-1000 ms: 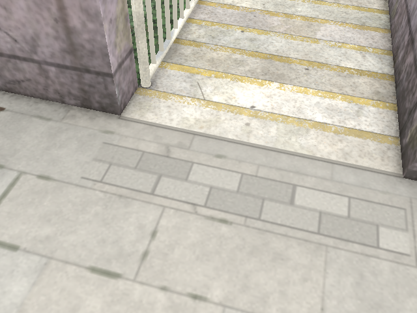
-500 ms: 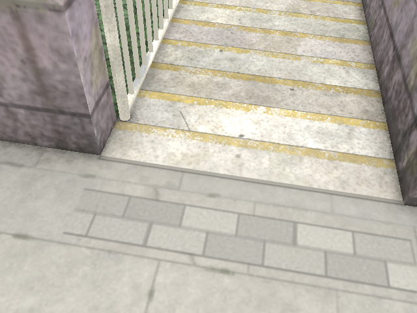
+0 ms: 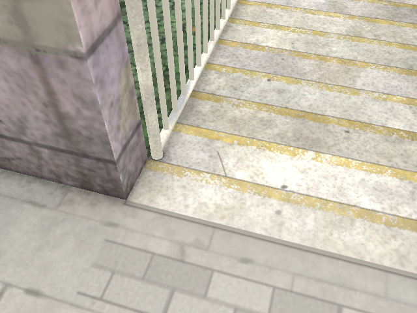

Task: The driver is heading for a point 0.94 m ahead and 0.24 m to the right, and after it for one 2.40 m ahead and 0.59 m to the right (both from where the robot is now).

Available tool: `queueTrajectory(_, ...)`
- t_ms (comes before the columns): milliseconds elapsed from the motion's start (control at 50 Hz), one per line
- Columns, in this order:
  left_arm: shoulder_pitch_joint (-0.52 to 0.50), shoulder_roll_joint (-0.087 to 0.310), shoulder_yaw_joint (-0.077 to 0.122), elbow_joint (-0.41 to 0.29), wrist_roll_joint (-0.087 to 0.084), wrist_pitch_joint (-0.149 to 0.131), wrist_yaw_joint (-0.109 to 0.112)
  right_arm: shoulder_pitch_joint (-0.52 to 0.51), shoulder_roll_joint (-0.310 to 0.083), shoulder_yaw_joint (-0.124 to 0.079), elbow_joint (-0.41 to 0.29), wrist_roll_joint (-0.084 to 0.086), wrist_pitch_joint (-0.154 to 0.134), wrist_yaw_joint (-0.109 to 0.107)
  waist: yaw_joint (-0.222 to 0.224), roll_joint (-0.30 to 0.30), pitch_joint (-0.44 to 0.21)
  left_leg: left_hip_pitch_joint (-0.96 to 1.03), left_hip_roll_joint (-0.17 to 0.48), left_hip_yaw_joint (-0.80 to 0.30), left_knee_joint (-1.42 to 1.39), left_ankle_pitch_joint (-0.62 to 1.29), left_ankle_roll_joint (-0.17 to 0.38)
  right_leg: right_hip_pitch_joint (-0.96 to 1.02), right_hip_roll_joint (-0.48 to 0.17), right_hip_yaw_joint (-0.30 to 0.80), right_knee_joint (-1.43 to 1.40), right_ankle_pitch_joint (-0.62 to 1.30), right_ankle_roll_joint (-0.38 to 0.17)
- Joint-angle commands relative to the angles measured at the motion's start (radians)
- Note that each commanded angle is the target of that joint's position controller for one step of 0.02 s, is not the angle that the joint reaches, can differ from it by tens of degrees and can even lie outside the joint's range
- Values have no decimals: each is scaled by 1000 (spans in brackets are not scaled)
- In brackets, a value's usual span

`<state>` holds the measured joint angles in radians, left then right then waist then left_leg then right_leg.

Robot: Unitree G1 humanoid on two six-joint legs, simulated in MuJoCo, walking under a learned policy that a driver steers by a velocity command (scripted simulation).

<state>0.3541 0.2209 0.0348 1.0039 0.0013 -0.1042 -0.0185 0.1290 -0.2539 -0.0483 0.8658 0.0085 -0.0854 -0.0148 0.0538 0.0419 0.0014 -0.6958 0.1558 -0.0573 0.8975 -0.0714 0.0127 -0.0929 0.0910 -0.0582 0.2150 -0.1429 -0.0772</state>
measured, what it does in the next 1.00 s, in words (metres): walks ahead, turning right: left foot, then right foot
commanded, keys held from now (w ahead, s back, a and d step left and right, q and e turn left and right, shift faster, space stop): w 0.38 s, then w+e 0.62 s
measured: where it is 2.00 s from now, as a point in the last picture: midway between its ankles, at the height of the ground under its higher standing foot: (291, 192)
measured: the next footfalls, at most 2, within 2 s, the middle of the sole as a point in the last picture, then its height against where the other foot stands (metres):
left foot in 0.22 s outside the picture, level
right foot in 0.82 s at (253, 291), level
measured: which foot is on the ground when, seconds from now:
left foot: up 0.00-0.20, down 0.22-0.84, up 0.86-1.00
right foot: down 0.00-0.22, up 0.24-0.80, down 0.82-1.00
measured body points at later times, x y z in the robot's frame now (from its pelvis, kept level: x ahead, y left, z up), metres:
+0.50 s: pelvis +0.26 +0.09 +0.00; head +0.28 +0.10 +0.45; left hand +0.40 +0.35 -0.13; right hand +0.29 -0.18 -0.12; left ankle +0.26 +0.16 -0.75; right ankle +0.36 -0.10 -0.66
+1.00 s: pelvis +0.54 +0.00 -0.01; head +0.57 -0.02 +0.44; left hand +0.70 +0.23 -0.12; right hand +0.58 -0.30 -0.12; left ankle +0.56 +0.17 -0.65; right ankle +0.55 -0.07 -0.75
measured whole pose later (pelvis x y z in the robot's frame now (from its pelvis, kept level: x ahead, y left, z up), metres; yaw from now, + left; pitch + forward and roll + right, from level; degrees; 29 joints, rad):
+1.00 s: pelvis +0.54 +0.00 -0.01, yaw -18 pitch +2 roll +0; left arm 0.26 0.26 0.07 0.80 -0.01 -0.06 -0.03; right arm 0.18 -0.28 -0.04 0.82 0.00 -0.13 -0.01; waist 0.01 0.02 0.03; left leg -0.55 0.10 -0.06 1.17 -0.33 -0.01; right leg -0.29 0.12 0.03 0.42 -0.17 -0.11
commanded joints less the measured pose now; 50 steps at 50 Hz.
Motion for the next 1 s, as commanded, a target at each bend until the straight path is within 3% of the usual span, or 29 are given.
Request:
queueTrajectory(20,-9,164,30,-54,-11,-9,16,-54,-29,-2,-55,1,-9,5,-12,-86,50,52,-26,35,-186,147,-9,-73,-258,139,-112,161,-139)
queueTrajectory(80,44,173,33,-31,-20,0,15,-144,-32,3,-81,11,-12,19,22,-97,64,68,-52,52,-289,146,-9,-2,-282,137,-83,129,-132)
queueTrajectory(140,62,180,39,-15,-23,12,19,-188,-50,1,-110,16,-21,39,18,-109,74,64,-63,43,-357,60,22,95,-335,160,-26,131,-118)
queueTrajectory(180,37,196,46,-17,-24,22,22,-133,-79,-10,-104,15,-29,47,-27,-125,45,161,-87,60,-393,-5,51,122,-351,165,43,232,-97)
queueTrajectory(200,11,196,45,-24,-23,28,23,-41,-105,-26,-79,12,-32,45,-83,-122,-6,292,-119,87,-417,-16,72,112,-322,136,150,383,-77)
queueTrajectory(220,3,166,33,-33,-14,31,23,135,-158,-54,-24,10,-33,39,-155,-93,-116,528,-117,79,-411,1,105,39,-262,89,360,449,-48)
queueTrajectory(240,-3,126,12,-76,14,26,25,321,-257,-77,2,-4,-30,28,-205,64,-276,824,99,-183,-414,2,169,-179,-177,27,720,159,-10)
queueTrajectory(260,117,4,-18,-69,-10,2,14,341,-295,-81,18,-18,-29,40,-130,323,-367,1090,264,-652,-579,-177,320,-555,-12,85,994,-415,32)
queueTrajectory(280,52,131,7,-58,-33,-17,12,298,-184,-54,3,-9,-33,43,-152,174,-290,1037,233,-636,-614,-256,281,-672,-77,184,1104,-411,14)
queueTrajectory(300,-45,170,17,-87,-45,-29,8,212,-142,-39,-19,-2,-33,37,-135,108,-163,905,200,-472,-619,-199,236,-712,-130,162,1091,-311,-3)
queueTrajectory(320,-80,161,16,-90,-37,-27,14,133,-122,-29,-36,-4,-31,38,-101,16,-108,769,158,-356,-642,-88,216,-656,-182,135,1042,-215,4)
queueTrajectory(340,-96,150,22,-92,-20,-19,18,95,-99,-22,-42,-9,-31,40,-77,1,-62,669,118,-277,-675,-19,206,-614,-209,129,978,-158,13)
queueTrajectory(360,-80,132,22,-91,-16,-5,16,87,-86,-16,-36,-16,-32,41,-50,27,-58,612,95,-226,-704,17,197,-553,-230,132,940,-121,19)
queueTrajectory(420,-69,92,19,-87,-21,28,18,119,-114,-24,-9,-15,-40,36,-29,32,-29,561,78,-117,-755,115,206,-553,-233,120,877,-55,39)
queueTrajectory(500,-188,107,28,-129,-16,31,19,183,-127,-24,31,-30,-33,19,-65,18,19,585,72,-16,-791,118,184,-662,-206,183,740,128,43)
queueTrajectory(620,-367,83,23,-209,-13,22,-12,212,-144,-17,54,-29,-21,-7,-119,2,72,661,63,125,-804,157,129,-651,-160,116,471,299,45)
queueTrajectory(700,-417,69,18,-262,-22,22,-44,264,-131,-17,84,-23,0,-1,-136,6,101,802,107,172,-727,260,124,-700,-152,65,426,187,19)
queueTrajectory(740,-407,79,24,-291,-21,17,-64,236,-159,-23,73,-27,16,-11,-107,28,74,835,122,206,-637,463,106,-649,-131,15,412,72,-6)
queueTrajectory(760,-365,94,31,-285,-19,18,-64,214,-177,-29,59,-18,18,-15,-81,69,34,843,128,226,-561,674,103,-569,-103,-25,425,16,-25)
queueTrajectory(800,-186,150,61,-258,-23,21,-68,214,-177,-23,47,-19,34,-32,27,65,-83,788,118,247,-263,919,81,-291,-16,-76,376,-26,-81)
queueTrajectory(820,-12,221,95,-218,-21,22,-56,207,-186,-21,28,-16,31,-34,112,4,-173,598,73,255,0,728,43,9,-53,41,306,26,-132)
queueTrajectory(840,67,335,118,-202,-22,26,-35,280,-60,19,-15,-40,-4,-17,51,-256,-257,158,-88,228,366,-119,-15,381,-304,505,310,29,-277)
queueTrajectory(860,57,321,105,-230,-16,21,-24,274,-98,17,-41,-13,-58,0,29,-242,-393,-54,-210,14,558,-507,-23,524,-451,938,131,-16,-392)
queueTrajectory(880,47,260,93,-221,-17,20,-17,140,-167,-7,-70,25,-87,11,64,-143,-283,-137,-144,-60,575,-431,2,455,-404,782,108,45,-321)
queueTrajectory(900,-19,213,80,-233,-20,18,-13,99,-159,-4,-86,30,-95,12,30,-83,-179,-132,-99,-42,498,-341,14,306,-359,615,109,113,-274)
queueTrajectory(920,-97,179,68,-256,-19,18,-15,95,-147,-8,-75,11,-89,4,-22,-13,-113,-68,-61,-31,410,-295,6,144,-312,508,91,181,-240)
queueTrajectory(940,-144,146,57,-274,-14,19,-14,109,-152,-18,-73,-2,-73,-1,-62,-24,-76,7,-37,-30,344,-270,-5,24,-274,441,62,222,-225)
queueTrajectory(960,-150,155,58,-295,-4,25,-12,105,-160,-25,-95,-21,-58,7,-72,-53,-77,46,-27,-29,302,-240,-13,-29,-257,419,43,271,-224)
queueTrajectory(1000,-150,167,59,-290,-10,21,-3,127,-120,-23,-98,-27,-38,9,-102,-73,-49,107,-37,0,197,-222,-46,-138,-232,362,24,356,-234)
Velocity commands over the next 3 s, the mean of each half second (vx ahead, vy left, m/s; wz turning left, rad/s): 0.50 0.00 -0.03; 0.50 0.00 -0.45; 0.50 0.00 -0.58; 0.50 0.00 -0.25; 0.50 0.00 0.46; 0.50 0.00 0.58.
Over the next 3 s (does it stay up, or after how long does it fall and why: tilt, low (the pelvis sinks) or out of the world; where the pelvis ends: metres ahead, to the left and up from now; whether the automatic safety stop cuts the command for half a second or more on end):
stays up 1.47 -0.53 -0.01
